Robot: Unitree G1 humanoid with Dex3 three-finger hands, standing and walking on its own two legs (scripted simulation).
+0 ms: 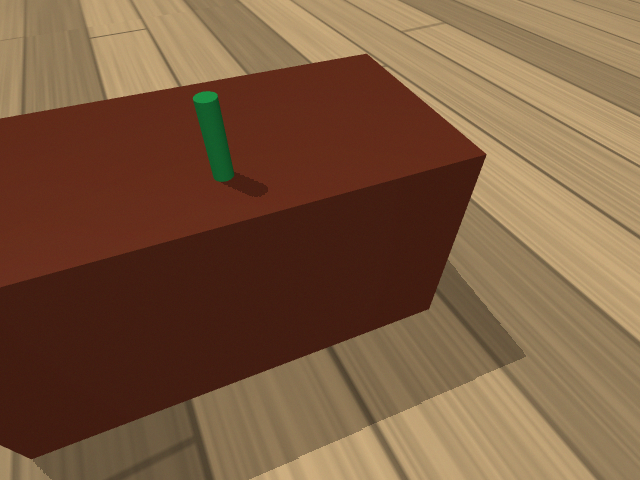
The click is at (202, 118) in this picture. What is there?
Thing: slim round
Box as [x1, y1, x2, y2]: [193, 91, 233, 181]
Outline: 200,92 193,96 193,101 212,173 216,180 228,180 233,176 233,170 217,95 214,92 210,91
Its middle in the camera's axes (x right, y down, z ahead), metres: -0.23 -0.22 +0.83
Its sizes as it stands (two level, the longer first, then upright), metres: 0.048 0.048 0.192
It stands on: a support 0.70 m high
